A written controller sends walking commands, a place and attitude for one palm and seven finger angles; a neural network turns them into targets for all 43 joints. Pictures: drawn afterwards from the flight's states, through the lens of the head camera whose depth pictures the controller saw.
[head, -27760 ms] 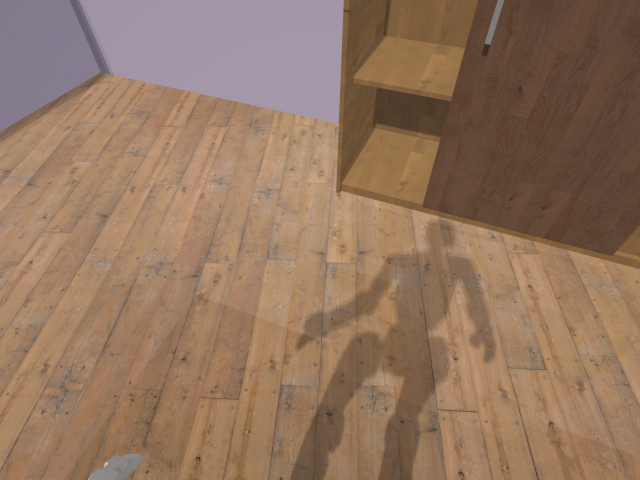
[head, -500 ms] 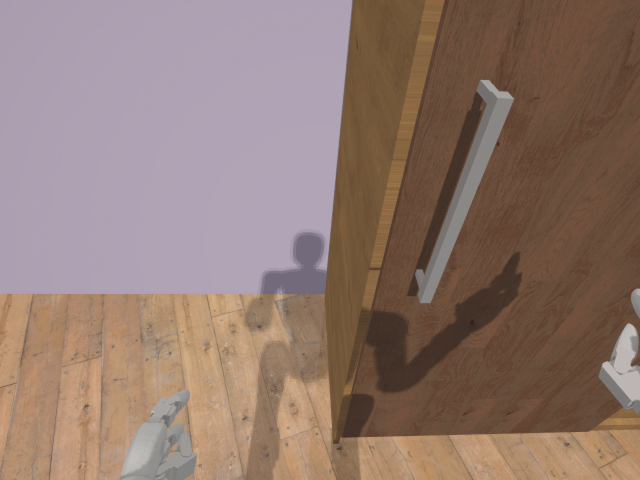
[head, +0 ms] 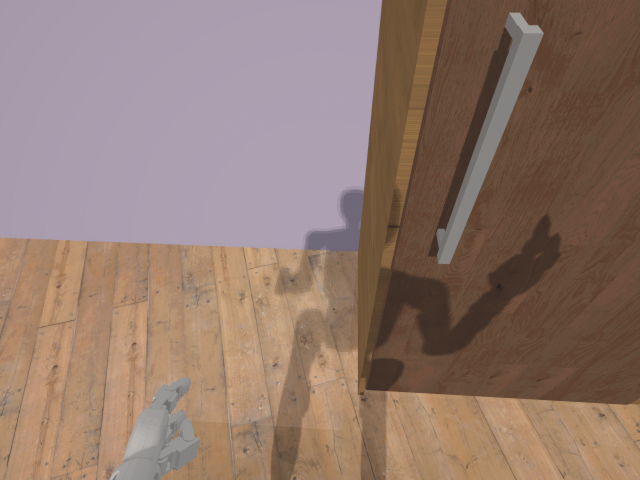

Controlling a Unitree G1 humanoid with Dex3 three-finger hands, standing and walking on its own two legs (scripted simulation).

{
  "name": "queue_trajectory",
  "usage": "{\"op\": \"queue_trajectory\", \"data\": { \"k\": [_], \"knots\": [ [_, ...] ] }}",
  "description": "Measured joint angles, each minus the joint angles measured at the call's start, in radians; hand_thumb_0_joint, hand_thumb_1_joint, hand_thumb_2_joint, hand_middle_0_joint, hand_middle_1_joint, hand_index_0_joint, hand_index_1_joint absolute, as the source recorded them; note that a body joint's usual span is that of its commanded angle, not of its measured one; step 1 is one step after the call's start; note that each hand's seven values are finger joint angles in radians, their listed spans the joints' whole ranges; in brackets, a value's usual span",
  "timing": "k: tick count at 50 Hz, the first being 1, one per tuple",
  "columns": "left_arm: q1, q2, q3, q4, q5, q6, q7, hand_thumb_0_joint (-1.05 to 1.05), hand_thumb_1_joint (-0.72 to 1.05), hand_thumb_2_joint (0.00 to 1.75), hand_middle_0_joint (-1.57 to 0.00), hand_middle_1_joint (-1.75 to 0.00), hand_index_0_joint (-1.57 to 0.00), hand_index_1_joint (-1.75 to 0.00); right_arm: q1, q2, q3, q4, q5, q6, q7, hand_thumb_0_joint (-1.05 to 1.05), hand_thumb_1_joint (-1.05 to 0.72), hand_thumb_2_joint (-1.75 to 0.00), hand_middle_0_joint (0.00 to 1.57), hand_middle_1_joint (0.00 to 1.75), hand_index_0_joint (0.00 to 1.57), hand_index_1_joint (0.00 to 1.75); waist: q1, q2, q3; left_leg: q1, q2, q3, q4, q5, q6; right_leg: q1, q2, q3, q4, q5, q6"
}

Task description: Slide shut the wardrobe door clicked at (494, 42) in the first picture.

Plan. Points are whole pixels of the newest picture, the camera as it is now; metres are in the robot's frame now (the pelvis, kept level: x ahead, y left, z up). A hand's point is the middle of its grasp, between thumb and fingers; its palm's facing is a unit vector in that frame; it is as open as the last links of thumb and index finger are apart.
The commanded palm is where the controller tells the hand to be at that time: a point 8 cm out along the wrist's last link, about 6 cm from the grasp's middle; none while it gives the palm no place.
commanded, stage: step back with the hand held close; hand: right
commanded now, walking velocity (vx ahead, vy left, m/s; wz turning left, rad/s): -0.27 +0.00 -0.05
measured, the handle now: (471, 165) +0.44 -0.16 +0.17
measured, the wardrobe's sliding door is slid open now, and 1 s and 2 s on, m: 0.00 0.00 0.00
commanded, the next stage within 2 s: stop stepping back and stand still in 0.86 s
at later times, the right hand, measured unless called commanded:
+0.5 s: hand out of the picture +0.12 -0.29 +0.17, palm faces +0.50 +0.73 -0.47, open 7.4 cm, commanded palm +0.05 -0.31 +0.18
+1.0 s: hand out of the picture +0.06 -0.27 +0.17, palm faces +0.37 +0.84 -0.41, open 7.4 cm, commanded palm +0.00 -0.31 +0.18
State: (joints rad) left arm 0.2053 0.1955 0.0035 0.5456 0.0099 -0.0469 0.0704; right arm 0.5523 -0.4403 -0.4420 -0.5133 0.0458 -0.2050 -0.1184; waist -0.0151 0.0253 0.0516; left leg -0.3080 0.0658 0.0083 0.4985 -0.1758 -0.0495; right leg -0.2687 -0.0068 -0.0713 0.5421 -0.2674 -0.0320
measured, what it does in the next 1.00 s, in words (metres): walks backwards: left foot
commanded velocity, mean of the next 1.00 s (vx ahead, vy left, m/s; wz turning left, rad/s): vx -0.32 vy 0.00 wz -0.01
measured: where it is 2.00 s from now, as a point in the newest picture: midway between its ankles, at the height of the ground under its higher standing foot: outside the picture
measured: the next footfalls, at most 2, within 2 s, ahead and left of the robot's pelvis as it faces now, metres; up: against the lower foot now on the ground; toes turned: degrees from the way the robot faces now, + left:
left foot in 0.88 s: -0.18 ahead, +0.14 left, +0.00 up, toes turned +0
right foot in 1.04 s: -0.10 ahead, -0.09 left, +0.00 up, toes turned +2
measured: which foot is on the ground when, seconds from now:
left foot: down 0.00-0.62, up 0.64-0.86, down 0.88-1.00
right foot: down 0.00-0.90, up 0.92-1.00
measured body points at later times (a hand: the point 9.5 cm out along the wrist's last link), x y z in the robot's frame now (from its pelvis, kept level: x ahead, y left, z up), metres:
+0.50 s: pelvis -0.07 -0.01 -0.02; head -0.05 -0.03 +0.43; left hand +0.10 +0.22 -0.09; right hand +0.09 -0.32 +0.20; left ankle -0.01 +0.15 -0.73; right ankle +0.01 -0.10 -0.73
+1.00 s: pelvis -0.15 -0.02 +0.00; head -0.14 -0.05 +0.45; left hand +0.02 +0.20 -0.08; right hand +0.03 -0.31 +0.19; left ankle -0.22 +0.14 -0.73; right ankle -0.09 -0.10 -0.72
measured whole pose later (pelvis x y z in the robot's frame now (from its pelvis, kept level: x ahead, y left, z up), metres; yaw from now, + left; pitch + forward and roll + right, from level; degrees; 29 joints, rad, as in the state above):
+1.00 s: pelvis -0.15 -0.02 +0.00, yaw +3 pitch +3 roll +4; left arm 0.17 0.16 -0.01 0.68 0.02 -0.13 0.06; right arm 0.50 -0.42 -0.40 -0.50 0.05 -0.30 -0.11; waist -0.04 0.00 -0.03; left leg -0.15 -0.03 -0.03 0.42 -0.32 -0.04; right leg -0.51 -0.01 0.01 0.77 -0.27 0.01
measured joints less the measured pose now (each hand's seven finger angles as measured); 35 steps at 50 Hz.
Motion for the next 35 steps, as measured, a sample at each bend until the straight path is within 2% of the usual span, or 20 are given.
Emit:
{"op": "queue_trajectory", "data": {
  "k": [5, 12, 14, 17, 20, 22, 24, 28, 31, 33, 35],
  "knots": [
    [0.005, -0.003, -0.013, 0.01, -0.002, -0.028, 0.0, 0.01, 0.9, 0.9, -0.21, -0.3, -0.2, -0.3, -0.032, 0.033, -0.012, 0.03, -0.005, -0.018, -0.011, 0.01, -0.89, -0.9, 0.21, 0.3, 0.22, 0.3, -0.015, -0.01, -0.015, -0.035, -0.002, 0.005, 0.044, -0.007, -0.004, -0.047, -0.004, 0.008, 0.063, -0.008, 0.0],
    [0.01, 0.013, -0.017, 0.039, 0.004, -0.058, -0.004, 0.01, 0.9, 0.9, -0.21, -0.3, -0.2, -0.3, -0.065, 0.1, 0.041, 0.05, -0.021, -0.032, -0.023, 0.01, -0.89, -0.9, 0.21, 0.3, 0.21, 0.3, -0.023, -0.021, -0.028, -0.074, -0.011, 0.015, 0.028, 0.024, 0.007, -0.119, -0.007, 0.028, 0.111, -0.035, -0.005],
    [0.012, 0.017, -0.016, 0.043, 0.005, -0.065, -0.001, 0.01, 0.9, 0.9, -0.21, -0.3, -0.2, -0.3, -0.072, 0.097, 0.048, 0.04, -0.025, -0.037, -0.026, 0.01, -0.89, -0.9, 0.21, 0.3, 0.21, 0.3, -0.017, -0.02, -0.021, -0.083, -0.016, 0.015, 0.027, 0.0, 0.009, -0.13, -0.007, 0.033, 0.104, -0.008, -0.008],
    [0.022, 0.015, -0.013, 0.036, 0.003, -0.077, 0.003, 0.01, 0.9, 0.9, -0.21, -0.3, -0.2, -0.3, -0.084, 0.066, 0.033, 0.025, -0.032, -0.048, -0.03, 0.01, -0.88, -0.9, 0.21, 0.3, 0.22, 0.3, 0.005, -0.022, -0.002, -0.097, -0.037, 0.002, 0.063, -0.061, 0.018, -0.142, -0.008, 0.051, 0.092, 0.056, -0.016],
    [0.048, 0.001, -0.01, 0.03, 0.001, -0.087, 0.001, 0.01, 0.9, 0.9, -0.21, -0.3, -0.2, -0.3, -0.081, 0.014, -0.008, 0.011, -0.037, -0.064, -0.025, 0.01, -0.88, -0.9, 0.21, 0.31, 0.22, 0.3, 0.025, -0.014, -0.007, -0.063, -0.066, -0.01, 0.134, -0.022, 0.026, -0.161, 0.004, 0.078, 0.107, 0.055, -0.015],
    [0.056, -0.003, -0.013, 0.029, 0.002, -0.092, -0.005, 0.01, 0.9, 0.9, -0.21, -0.3, -0.2, -0.3, -0.06, -0.005, -0.048, -0.003, -0.038, -0.083, -0.023, 0.01, -0.88, -0.9, 0.21, 0.31, 0.22, 0.3, 0.013, -0.005, -0.028, -0.047, -0.071, -0.022, 0.107, -0.101, 0.013, -0.192, 0.003, 0.07, 0.133, 0.044, -0.015],
    [0.041, 0.003, -0.009, 0.037, 0.006, -0.096, -0.01, 0.01, 0.9, 0.9, -0.21, -0.3, -0.2, -0.3, -0.052, 0.005, -0.066, -0.005, -0.035, -0.104, -0.021, 0.01, -0.88, -0.9, 0.21, 0.3, 0.22, 0.3, 0.006, -0.021, -0.02, -0.061, -0.087, -0.026, 0.103, -0.078, 0.005, -0.213, -0.011, 0.07, 0.157, 0.032, -0.015],
    [0.016, 0.018, 0.001, 0.064, 0.008, -0.103, -0.02, 0.01, 0.9, 0.9, -0.21, -0.3, -0.2, -0.3, -0.061, 0.035, -0.019, -0.005, -0.021, -0.115, -0.017, 0.01, -0.89, -0.9, 0.21, 0.3, 0.21, 0.3, 0.0, -0.027, 0.003, -0.072, -0.079, -0.027, 0.096, -0.042, 0.002, -0.222, -0.003, 0.071, 0.142, 0.07, -0.007],
    [0.004, 0.019, 0.0, 0.07, 0.008, -0.102, -0.014, 0.01, 0.9, 0.9, -0.21, -0.3, -0.2, -0.3, -0.047, 0.045, 0.008, -0.012, -0.023, -0.116, -0.015, 0.01, -0.89, -0.9, 0.21, 0.3, 0.21, 0.3, 0.001, -0.02, 0.008, -0.086, -0.076, -0.035, 0.102, -0.062, 0.009, -0.228, 0.001, 0.061, 0.13, 0.082, -0.022],
    [0.0, 0.013, 0.0, 0.065, 0.013, -0.109, -0.006, 0.01, 0.9, 0.9, -0.21, -0.3, -0.2, -0.3, -0.053, 0.042, 0.007, -0.008, -0.035, -0.113, -0.011, 0.01, -0.88, -0.9, 0.21, 0.3, 0.22, 0.3, 0.008, -0.031, 0.015, -0.1, -0.101, -0.041, 0.173, -0.131, 0.02, -0.233, -0.006, 0.071, 0.116, 0.104, -0.04],
    [-0.001, -0.003, 0.003, 0.068, 0.023, -0.118, -0.002, 0.01, 0.9, 0.9, -0.21, -0.3, -0.2, -0.3, -0.072, 0.025, -0.006, -0.006, -0.042, -0.11, -0.008, 0.01, -0.88, -0.9, 0.21, 0.31, 0.22, 0.3, 0.013, -0.043, 0.018, -0.094, -0.133, -0.034, 0.285, -0.174, 0.029, -0.234, -0.013, 0.095, 0.085, 0.133, -0.04]
  ]
}}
